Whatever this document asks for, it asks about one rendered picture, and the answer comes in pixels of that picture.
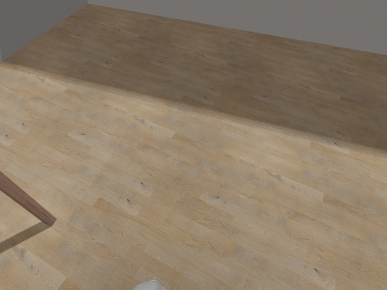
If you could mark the table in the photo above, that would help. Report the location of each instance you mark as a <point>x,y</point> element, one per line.
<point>13,191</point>

